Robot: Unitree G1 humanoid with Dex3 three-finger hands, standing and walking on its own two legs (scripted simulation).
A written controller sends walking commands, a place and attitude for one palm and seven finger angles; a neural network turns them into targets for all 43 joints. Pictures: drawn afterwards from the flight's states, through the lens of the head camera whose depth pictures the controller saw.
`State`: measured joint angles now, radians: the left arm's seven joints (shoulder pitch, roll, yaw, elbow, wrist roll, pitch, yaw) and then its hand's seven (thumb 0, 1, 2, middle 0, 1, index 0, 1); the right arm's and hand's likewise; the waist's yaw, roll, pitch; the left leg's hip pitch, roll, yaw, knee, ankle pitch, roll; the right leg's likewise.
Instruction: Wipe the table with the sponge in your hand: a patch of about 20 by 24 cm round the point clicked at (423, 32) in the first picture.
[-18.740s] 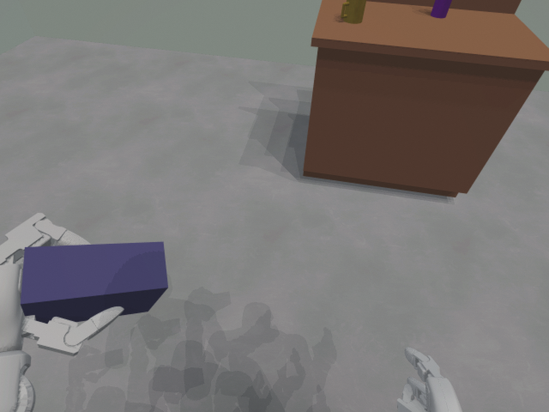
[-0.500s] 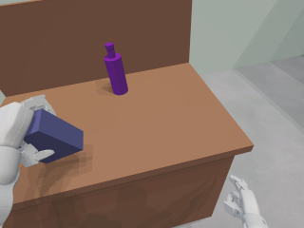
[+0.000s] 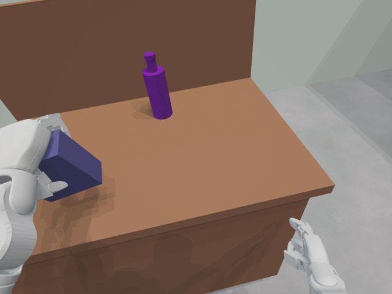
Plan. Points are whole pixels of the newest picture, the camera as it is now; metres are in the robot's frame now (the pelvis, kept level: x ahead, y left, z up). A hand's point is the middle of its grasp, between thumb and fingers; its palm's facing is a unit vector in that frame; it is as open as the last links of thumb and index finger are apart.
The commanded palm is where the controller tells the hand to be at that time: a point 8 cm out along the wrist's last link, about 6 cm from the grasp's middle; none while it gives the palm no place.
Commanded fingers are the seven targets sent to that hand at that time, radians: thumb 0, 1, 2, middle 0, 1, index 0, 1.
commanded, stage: turn the palm down, sponge in hand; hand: left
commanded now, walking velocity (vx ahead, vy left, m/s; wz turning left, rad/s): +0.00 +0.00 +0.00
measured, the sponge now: (62, 173) +0.25 +0.30 +0.16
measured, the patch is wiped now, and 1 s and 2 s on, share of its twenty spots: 0.00 0.00 0.00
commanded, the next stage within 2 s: move the sponge above the wiping area in 0.36 s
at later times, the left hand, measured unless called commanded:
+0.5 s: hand (68, 173) +0.23 +0.27 +0.18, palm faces +0.17 -0.10 -0.98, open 9.7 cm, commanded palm +0.19 +0.27 +0.25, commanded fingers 0.00 0.10 1.30 -1.20 -1.60 -1.20 -1.60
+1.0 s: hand (81, 178) +0.25 +0.27 +0.15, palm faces +0.05 -0.07 -1.00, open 9.7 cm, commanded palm +0.21 +0.27 +0.24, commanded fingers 0.00 0.10 1.30 -1.20 -1.60 -1.20 -1.60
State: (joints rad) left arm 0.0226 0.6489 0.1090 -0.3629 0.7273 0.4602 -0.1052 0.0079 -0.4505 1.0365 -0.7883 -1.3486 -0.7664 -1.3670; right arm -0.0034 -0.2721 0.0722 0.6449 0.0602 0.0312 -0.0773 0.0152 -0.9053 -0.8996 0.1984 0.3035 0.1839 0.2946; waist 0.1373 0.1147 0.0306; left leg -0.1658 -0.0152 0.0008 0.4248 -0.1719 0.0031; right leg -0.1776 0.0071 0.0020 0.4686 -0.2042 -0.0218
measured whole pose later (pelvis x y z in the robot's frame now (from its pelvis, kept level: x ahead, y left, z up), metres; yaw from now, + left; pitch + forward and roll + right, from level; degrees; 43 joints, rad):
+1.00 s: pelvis +0.00 -0.01 +0.00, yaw +0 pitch -5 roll +1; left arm 0.04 0.60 -0.03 -0.27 0.81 0.40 -0.16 0.01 -0.45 1.04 -0.79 -1.35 -0.77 -1.37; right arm 0.00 -0.28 0.06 0.67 0.04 0.00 -0.08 0.02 -0.91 -0.90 0.20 0.30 0.20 0.30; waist 0.13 0.12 0.03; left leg -0.16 -0.01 0.00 0.43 -0.18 -0.01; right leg -0.18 0.02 0.00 0.49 -0.22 -0.04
